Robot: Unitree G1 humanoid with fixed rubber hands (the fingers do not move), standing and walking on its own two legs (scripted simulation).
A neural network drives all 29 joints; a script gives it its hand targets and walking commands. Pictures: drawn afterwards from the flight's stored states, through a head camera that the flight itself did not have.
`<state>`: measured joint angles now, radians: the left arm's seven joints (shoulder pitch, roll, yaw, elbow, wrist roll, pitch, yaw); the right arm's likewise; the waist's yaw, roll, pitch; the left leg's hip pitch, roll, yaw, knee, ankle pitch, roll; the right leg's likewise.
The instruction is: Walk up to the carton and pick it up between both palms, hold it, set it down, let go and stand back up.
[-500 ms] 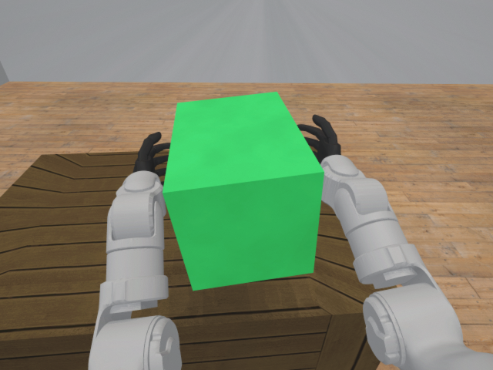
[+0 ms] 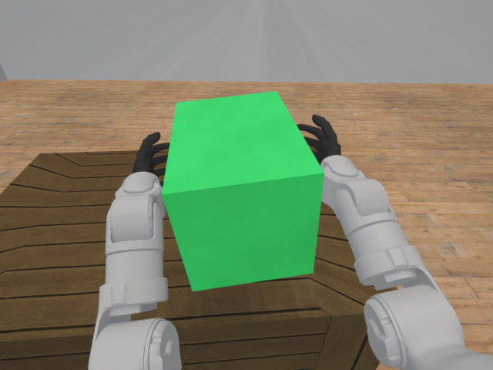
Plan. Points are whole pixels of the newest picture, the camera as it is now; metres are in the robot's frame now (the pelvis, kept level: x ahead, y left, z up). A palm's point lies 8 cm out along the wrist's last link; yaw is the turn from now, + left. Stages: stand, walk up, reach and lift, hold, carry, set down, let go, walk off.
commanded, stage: hold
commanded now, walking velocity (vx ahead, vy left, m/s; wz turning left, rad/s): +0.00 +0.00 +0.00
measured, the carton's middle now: (239, 180) +0.39 +0.00 +0.18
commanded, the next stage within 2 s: none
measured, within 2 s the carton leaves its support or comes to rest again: neither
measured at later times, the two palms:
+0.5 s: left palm (146, 179) +0.35 +0.14 +0.22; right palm (328, 163) +0.35 -0.14 +0.23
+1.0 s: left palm (145, 179) +0.35 +0.15 +0.22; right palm (326, 161) +0.36 -0.14 +0.23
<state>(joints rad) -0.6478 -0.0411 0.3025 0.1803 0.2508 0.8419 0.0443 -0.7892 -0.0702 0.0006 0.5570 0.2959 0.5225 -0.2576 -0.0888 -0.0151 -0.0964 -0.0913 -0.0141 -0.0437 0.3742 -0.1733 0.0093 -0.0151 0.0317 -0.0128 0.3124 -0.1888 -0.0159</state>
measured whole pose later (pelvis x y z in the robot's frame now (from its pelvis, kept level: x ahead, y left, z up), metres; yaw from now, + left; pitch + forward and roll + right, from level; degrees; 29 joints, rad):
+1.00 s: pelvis +0.00 +0.00 +0.00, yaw +0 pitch -6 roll -1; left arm -0.67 -0.03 0.31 0.21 0.25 0.84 0.04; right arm -0.81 -0.07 -0.01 0.59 0.29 0.52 -0.26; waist -0.09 -0.01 -0.10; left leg -0.10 -0.01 -0.04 0.37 -0.17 0.01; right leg -0.02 0.03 -0.01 0.32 -0.19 -0.02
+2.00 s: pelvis +0.00 +0.00 +0.00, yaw +0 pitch -6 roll -1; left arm -0.65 -0.04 0.30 0.18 0.25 0.84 0.04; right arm -0.79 -0.07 0.00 0.56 0.29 0.53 -0.26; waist -0.09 -0.01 -0.10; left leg -0.09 -0.01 -0.05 0.38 -0.17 0.01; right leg -0.01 0.03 -0.02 0.31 -0.19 -0.02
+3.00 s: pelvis +0.00 +0.00 +0.00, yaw +0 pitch -6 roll -1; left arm -0.67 -0.04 0.31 0.20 0.26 0.84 0.04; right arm -0.80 -0.06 -0.01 0.58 0.29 0.52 -0.25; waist -0.09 -0.01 -0.10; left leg -0.09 -0.02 -0.04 0.37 -0.17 0.01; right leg -0.01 0.03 -0.01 0.31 -0.19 -0.02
